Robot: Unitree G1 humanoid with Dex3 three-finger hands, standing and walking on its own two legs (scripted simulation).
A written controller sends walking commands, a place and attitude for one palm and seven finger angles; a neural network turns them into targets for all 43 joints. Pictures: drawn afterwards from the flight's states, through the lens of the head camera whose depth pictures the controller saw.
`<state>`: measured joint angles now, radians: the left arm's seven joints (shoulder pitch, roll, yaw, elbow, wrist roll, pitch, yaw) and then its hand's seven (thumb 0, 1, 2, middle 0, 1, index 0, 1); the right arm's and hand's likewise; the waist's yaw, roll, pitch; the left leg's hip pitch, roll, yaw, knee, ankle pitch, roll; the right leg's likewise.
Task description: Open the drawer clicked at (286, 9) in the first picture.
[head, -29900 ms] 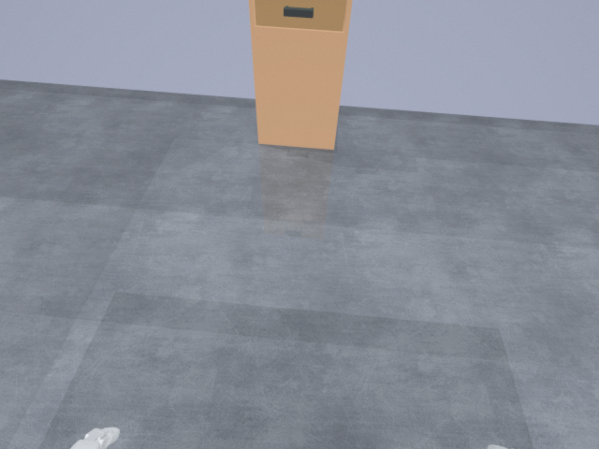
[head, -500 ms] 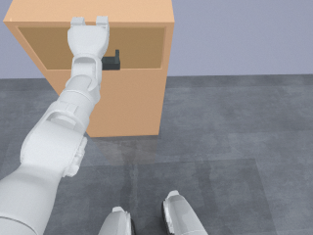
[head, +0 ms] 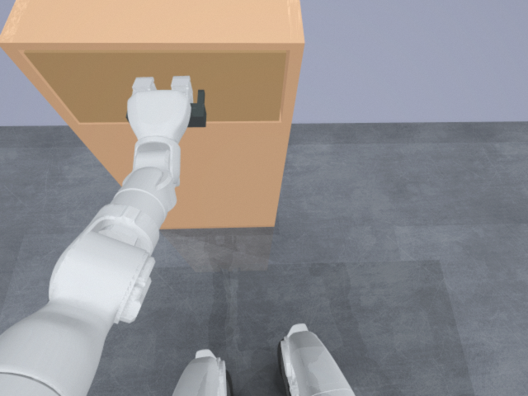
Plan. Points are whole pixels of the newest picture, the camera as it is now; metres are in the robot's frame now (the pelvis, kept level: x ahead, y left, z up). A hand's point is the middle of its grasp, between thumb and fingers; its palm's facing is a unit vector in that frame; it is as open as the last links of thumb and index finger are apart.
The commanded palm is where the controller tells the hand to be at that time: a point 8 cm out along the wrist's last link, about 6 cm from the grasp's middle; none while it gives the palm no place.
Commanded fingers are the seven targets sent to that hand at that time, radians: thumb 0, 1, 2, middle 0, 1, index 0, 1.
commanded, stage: close the thumb around the handle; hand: left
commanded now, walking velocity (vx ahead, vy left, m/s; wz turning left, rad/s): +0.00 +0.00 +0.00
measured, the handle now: (168, 105) +0.58 +0.08 +0.02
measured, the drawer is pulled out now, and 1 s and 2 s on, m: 0.00 0.00 0.13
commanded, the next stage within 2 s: pull the drawer open in 0.70 s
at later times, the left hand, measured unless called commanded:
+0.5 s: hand (167, 133) +0.53 +0.09 +0.00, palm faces +0.03 +0.00 -1.00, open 7.5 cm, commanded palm +0.51 +0.11 +0.04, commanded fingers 0.00 0.90 0.90 -0.40 -1.35 -0.40 -1.35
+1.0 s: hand (166, 138) +0.52 +0.09 -0.01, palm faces +0.00 -0.03 -1.00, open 6.0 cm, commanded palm +0.48 +0.12 +0.04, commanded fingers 0.00 0.90 0.90 -0.40 -1.35 -0.40 -1.35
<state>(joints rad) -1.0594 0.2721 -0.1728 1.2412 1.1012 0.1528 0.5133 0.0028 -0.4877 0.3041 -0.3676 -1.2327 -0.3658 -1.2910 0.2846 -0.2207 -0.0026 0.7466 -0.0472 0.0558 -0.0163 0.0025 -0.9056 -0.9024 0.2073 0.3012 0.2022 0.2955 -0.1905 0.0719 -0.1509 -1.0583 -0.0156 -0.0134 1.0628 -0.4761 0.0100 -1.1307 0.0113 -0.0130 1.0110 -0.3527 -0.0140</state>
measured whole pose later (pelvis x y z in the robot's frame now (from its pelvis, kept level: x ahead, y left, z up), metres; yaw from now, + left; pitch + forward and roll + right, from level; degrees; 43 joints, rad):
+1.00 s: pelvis +0.02 +0.01 +0.01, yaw -2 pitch +26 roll +0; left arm -0.89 0.27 -0.14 1.10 1.13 0.06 0.52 0.00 0.66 0.81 -0.34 -1.35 -0.38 -1.35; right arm 0.31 -0.23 -0.05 0.73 -0.05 0.07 0.01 0.00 -0.91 -0.90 0.21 0.30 0.20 0.30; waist -0.16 0.07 -0.17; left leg -0.98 0.00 0.02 1.03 -0.51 0.02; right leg -1.07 0.03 0.02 0.98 -0.37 0.00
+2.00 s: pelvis +0.02 -0.01 +0.03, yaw -1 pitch +17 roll +1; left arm -0.41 0.16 -0.27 0.77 1.16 0.07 0.57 0.00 0.65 0.81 -0.33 -1.35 -0.38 -1.35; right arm 0.18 -0.20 -0.07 0.70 -0.03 0.11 0.00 0.00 -0.91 -0.90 0.20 0.30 0.20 0.30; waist -0.02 0.04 -0.16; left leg -0.74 -0.01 0.00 0.92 -0.48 0.00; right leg -0.84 0.02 0.00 0.91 -0.37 -0.03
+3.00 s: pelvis +0.03 -0.02 +0.03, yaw -2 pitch +14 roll +1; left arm 0.10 0.19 -0.31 0.27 1.19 0.08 0.57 0.04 0.65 0.81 -0.27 -1.35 -0.41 -1.35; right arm 0.09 -0.20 -0.03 0.61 -0.03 0.09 0.01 0.01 -0.91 -0.90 0.20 0.30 0.20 0.30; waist 0.03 0.03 -0.15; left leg -0.67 0.00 0.02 0.93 -0.51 -0.01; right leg -0.79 0.03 0.02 0.95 -0.41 -0.04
